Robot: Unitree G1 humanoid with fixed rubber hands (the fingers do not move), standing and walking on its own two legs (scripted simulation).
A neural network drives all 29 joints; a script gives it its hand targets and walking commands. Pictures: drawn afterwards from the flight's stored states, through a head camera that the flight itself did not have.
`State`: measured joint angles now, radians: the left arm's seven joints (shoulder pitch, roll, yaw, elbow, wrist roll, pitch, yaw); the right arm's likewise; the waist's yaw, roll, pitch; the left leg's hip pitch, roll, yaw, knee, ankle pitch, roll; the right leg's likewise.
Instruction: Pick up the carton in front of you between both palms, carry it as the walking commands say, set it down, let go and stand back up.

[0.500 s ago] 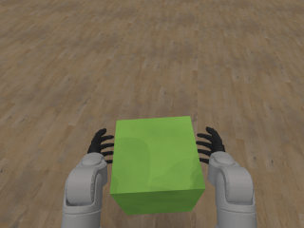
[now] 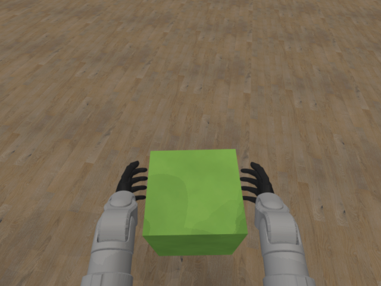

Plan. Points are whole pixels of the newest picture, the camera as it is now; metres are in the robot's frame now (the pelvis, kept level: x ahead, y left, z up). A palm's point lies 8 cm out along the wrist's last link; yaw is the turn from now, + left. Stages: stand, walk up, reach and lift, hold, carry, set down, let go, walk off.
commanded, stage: carry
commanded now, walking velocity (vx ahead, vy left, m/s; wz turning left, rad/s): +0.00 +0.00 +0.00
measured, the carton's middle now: (194, 206) +0.34 -0.01 -0.10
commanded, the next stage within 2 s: none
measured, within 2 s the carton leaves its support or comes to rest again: neither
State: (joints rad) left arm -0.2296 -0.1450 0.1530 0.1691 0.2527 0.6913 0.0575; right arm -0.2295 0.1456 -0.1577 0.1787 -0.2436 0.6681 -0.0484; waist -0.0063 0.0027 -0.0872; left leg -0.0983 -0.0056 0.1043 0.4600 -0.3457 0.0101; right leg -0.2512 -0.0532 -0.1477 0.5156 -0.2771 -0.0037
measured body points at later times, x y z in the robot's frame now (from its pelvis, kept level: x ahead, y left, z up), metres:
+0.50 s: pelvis +0.03 +0.01 -0.01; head +0.01 +0.01 +0.44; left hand +0.33 +0.15 +0.02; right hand +0.32 -0.15 +0.02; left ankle +0.02 +0.09 -0.74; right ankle -0.06 -0.12 -0.74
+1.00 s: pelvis -0.02 -0.04 -0.01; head -0.07 -0.03 +0.44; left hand +0.28 +0.10 +0.04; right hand +0.27 -0.20 +0.04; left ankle +0.02 +0.09 -0.74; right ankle -0.06 -0.12 -0.74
